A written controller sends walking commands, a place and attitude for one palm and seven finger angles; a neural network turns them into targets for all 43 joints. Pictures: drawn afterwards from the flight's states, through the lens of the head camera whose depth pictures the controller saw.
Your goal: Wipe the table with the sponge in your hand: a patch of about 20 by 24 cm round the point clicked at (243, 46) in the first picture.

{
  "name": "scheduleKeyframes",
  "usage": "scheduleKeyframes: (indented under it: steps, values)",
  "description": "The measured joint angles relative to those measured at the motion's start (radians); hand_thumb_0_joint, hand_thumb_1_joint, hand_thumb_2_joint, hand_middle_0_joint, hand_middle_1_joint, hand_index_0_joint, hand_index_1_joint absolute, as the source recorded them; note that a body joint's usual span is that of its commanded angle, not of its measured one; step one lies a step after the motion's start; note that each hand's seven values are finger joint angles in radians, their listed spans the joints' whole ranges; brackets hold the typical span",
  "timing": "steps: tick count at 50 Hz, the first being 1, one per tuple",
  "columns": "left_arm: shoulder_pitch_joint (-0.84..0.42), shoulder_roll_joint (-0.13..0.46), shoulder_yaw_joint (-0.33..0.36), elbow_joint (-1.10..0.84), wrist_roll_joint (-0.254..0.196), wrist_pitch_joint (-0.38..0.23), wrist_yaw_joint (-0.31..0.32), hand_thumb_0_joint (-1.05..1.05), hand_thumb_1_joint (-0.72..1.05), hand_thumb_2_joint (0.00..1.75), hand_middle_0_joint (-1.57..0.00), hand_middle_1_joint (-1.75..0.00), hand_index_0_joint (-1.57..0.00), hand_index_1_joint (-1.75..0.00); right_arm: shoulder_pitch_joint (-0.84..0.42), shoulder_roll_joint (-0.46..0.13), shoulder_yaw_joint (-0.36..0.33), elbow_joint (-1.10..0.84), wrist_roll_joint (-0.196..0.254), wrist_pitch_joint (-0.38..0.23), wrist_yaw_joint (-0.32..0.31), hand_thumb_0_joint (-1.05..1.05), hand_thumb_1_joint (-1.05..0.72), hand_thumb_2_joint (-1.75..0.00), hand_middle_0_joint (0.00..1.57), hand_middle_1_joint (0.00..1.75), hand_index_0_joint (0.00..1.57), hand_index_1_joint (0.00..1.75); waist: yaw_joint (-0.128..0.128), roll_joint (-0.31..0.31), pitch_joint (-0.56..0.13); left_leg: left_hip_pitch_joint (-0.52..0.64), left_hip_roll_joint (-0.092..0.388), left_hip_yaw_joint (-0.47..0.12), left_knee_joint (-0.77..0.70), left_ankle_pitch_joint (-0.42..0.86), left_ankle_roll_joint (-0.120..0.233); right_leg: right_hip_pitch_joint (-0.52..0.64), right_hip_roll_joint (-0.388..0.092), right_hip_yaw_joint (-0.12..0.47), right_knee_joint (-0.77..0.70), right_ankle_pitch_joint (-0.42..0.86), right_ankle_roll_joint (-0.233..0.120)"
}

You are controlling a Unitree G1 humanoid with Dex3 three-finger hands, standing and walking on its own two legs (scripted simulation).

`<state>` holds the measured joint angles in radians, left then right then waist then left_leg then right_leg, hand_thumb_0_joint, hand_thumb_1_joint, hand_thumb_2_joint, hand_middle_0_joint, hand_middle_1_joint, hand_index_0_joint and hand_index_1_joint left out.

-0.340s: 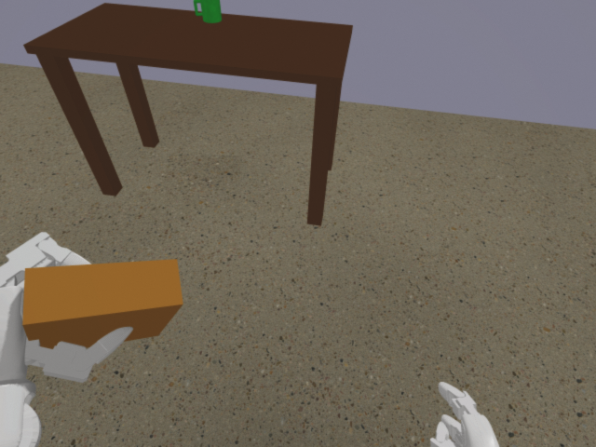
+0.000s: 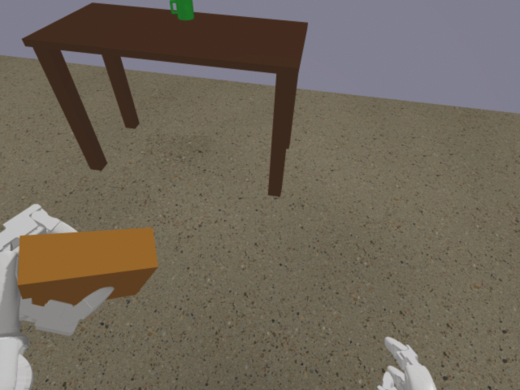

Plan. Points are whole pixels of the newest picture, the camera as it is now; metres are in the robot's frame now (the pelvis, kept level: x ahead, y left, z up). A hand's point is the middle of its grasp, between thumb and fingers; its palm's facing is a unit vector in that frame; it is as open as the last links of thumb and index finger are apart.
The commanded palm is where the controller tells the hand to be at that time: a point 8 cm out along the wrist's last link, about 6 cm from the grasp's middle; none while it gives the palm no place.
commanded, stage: look at it before walking up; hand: left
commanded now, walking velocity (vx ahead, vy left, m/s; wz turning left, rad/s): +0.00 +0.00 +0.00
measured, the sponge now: (108, 268) +0.22 +0.21 +0.14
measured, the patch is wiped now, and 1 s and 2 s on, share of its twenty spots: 0.00 0.00 0.00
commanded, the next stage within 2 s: walk to a spot facing it in 0.06 s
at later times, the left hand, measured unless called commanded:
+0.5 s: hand (34, 267) +0.21 +0.27 +0.16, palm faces +0.51 -0.76 -0.40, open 9.2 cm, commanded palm +0.14 +0.31 +0.18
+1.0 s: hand (51, 257) +0.22 +0.26 +0.17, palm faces +0.68 -0.53 -0.51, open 9.2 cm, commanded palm +0.15 +0.27 +0.18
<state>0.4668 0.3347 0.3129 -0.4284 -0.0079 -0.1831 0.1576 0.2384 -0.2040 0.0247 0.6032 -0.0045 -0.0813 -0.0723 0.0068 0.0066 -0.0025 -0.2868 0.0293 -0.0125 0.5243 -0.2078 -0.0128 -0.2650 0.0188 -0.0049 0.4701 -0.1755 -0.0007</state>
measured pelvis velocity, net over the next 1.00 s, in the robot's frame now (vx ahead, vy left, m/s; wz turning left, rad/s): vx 0.12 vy -0.05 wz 0.44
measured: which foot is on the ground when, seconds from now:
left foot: down 0.00-0.72, up 0.74-1.00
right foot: down 0.00-0.44, up 0.46-0.70, down 0.72-1.00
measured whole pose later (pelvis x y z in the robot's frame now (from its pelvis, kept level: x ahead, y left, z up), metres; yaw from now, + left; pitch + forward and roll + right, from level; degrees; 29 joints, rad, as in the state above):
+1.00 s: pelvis +0.12 -0.05 +0.01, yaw +25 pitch +1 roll +5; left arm 0.48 0.36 0.35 -0.45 0.00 -0.20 0.15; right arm 0.21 -0.26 -0.05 0.61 -0.02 -0.05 -0.08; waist 0.02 -0.03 0.06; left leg -0.59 0.07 0.15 0.96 -0.31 -0.03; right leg -0.07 -0.11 -0.27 0.45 -0.40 -0.05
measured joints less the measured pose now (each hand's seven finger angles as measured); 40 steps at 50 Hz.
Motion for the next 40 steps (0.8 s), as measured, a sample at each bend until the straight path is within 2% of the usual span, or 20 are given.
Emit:
scheduleKeyframes:
  steps: [12,19,22,25,28,30,33,35,36,37,38,40]
  values:
    - [-0.013,0.003,0.001,-0.004,0.004,-0.002,0.004,-0.01,-0.42,1.02,-0.83,-1.39,-0.83,-1.39,0.007,0.008,0.006,-0.002,-0.002,-0.008,0.001,0.02,-0.90,-0.90,0.20,0.30,0.21,0.30,-0.002,0.004,0.005,-0.013,-0.008,-0.008,0.005,0.004,0.004,-0.012,-0.008,-0.009,0.015,-0.004,0.001]
    - [-0.018,0.013,-0.003,-0.050,0.004,0.022,0.011,-0.01,-0.42,1.02,-0.83,-1.39,-0.83,-1.39,0.027,-0.007,-0.008,0.007,-0.008,0.017,-0.003,0.02,-0.90,-0.90,0.20,0.30,0.21,0.30,-0.031,-0.016,-0.008,-0.081,-0.022,-0.007,0.127,-0.156,0.035,-0.055,-0.057,-0.065,0.125,-0.119,-0.006]
    - [-0.017,0.034,0.026,-0.089,-0.001,0.013,0.014,-0.01,-0.42,1.03,-0.83,-1.39,-0.83,-1.39,0.033,-0.014,-0.011,0.006,-0.011,0.013,-0.006,0.02,-0.90,-0.90,0.20,0.30,0.21,0.30,-0.037,-0.040,0.009,-0.085,-0.036,0.006,0.141,-0.048,0.030,-0.081,-0.091,-0.074,0.223,-0.160,0.004]
    - [-0.010,0.048,0.062,-0.082,0.009,-0.002,0.013,-0.01,-0.42,1.03,-0.83,-1.39,-0.83,-1.39,0.032,0.011,-0.024,0.026,-0.012,0.003,-0.004,0.02,-0.90,-0.90,0.20,0.30,0.20,0.30,-0.042,-0.038,0.009,-0.092,-0.041,-0.012,0.173,-0.085,0.027,-0.150,-0.055,-0.032,0.462,-0.322,0.017]
    - [0.000,0.045,0.067,-0.065,0.014,-0.001,0.005,-0.01,-0.42,1.03,-0.83,-1.39,-0.83,-1.39,0.044,0.042,-0.021,0.042,-0.012,-0.006,0.007,0.02,-0.90,-0.90,0.20,0.30,0.20,0.30,-0.046,-0.021,-0.001,-0.077,-0.037,-0.054,0.131,-0.081,0.023,-0.178,-0.029,-0.030,0.562,-0.333,0.029]
    - [0.013,0.036,0.062,-0.069,0.010,-0.001,0.000,-0.01,-0.42,1.03,-0.83,-1.39,-0.83,-1.39,0.052,0.055,-0.013,0.049,-0.012,-0.017,0.016,0.02,-0.90,-0.90,0.20,0.30,0.20,0.30,-0.040,-0.009,-0.004,-0.064,-0.031,-0.080,0.093,-0.063,0.015,-0.165,-0.025,-0.044,0.517,-0.321,0.038]
    - [0.033,0.025,0.047,-0.087,-0.001,-0.005,-0.010,-0.01,-0.42,1.03,-0.83,-1.39,-0.83,-1.39,0.054,0.063,-0.002,0.048,-0.013,-0.027,0.024,0.02,-0.90,-0.90,0.20,0.30,0.21,0.30,-0.027,0.010,-0.003,-0.054,-0.025,-0.117,0.058,-0.053,-0.003,-0.102,-0.017,-0.068,0.357,-0.328,0.043]
    - [0.038,0.028,0.042,-0.097,-0.003,-0.004,-0.017,-0.01,-0.42,1.03,-0.83,-1.39,-0.83,-1.39,0.048,0.062,0.001,0.040,-0.014,-0.028,0.024,0.02,-0.90,-0.90,0.20,0.30,0.21,0.30,-0.016,0.019,-0.003,-0.063,-0.028,-0.138,0.068,-0.062,-0.016,-0.034,-0.011,-0.085,0.200,-0.313,0.037]
    - [0.037,0.033,0.042,-0.101,-0.002,-0.004,-0.020,-0.01,-0.42,1.03,-0.83,-1.39,-0.83,-1.39,0.043,0.059,0.000,0.034,-0.012,-0.026,0.024,0.02,-0.90,-0.90,0.20,0.30,0.21,0.30,-0.009,0.020,-0.004,-0.080,-0.032,-0.140,0.096,-0.084,-0.013,-0.003,-0.014,-0.091,0.118,-0.267,0.019]
    - [0.027,0.032,0.035,-0.099,0.001,-0.003,-0.024,-0.01,-0.42,1.03,-0.83,-1.39,-0.83,-1.39,0.031,0.052,-0.004,0.038,-0.010,-0.021,0.023,0.02,-0.90,-0.90,0.20,0.30,0.21,0.30,-0.004,0.027,0.003,-0.109,-0.029,-0.127,0.167,-0.141,-0.003,-0.001,-0.014,-0.105,0.108,-0.189,-0.007]
    - [0.013,0.028,0.023,-0.090,-0.002,0.001,-0.027,-0.01,-0.42,1.03,-0.83,-1.39,-0.83,-1.39,0.018,0.043,-0.009,0.050,-0.009,-0.013,0.020,0.02,-0.90,-0.90,0.20,0.30,0.21,0.30,-0.006,0.032,0.012,-0.149,-0.030,-0.103,0.286,-0.195,-0.002,0.004,-0.022,-0.125,0.123,-0.174,-0.030]
    - [-0.003,0.019,0.004,-0.066,-0.002,0.005,-0.029,-0.01,-0.42,1.03,-0.83,-1.39,-0.83,-1.39,0.000,0.024,-0.019,0.077,-0.012,0.004,0.016,0.02,-0.90,-0.90,0.20,0.30,0.21,0.30,-0.005,0.018,0.017,-0.225,-0.039,-0.042,0.524,-0.222,-0.008,0.035,-0.053,-0.155,0.125,-0.198,-0.052]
